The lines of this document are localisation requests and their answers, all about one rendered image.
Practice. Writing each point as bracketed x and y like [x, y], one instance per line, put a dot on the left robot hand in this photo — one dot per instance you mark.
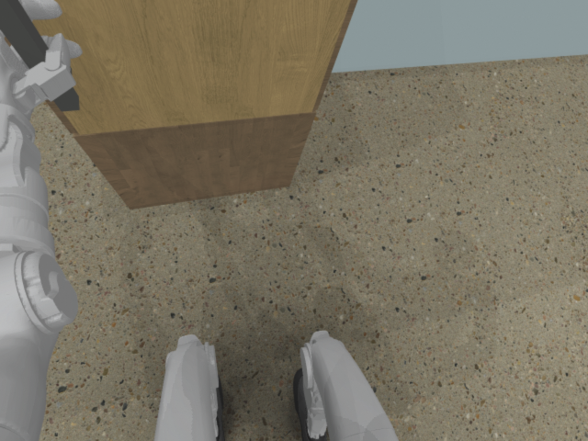
[45, 81]

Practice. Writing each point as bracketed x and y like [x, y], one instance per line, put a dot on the cupboard door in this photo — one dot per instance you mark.
[159, 63]

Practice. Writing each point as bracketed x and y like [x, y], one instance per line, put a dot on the robot thigh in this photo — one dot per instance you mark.
[185, 412]
[352, 409]

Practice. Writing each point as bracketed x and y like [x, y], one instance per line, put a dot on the left robot upper arm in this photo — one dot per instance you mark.
[36, 301]

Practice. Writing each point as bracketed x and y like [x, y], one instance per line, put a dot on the robot left forearm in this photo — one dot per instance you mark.
[24, 205]

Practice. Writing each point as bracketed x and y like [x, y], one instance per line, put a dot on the left robot thigh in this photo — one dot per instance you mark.
[185, 412]

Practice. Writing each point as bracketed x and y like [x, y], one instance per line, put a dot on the handle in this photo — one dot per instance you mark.
[24, 37]

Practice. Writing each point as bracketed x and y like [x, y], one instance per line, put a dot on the right robot thigh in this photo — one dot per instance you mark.
[352, 409]

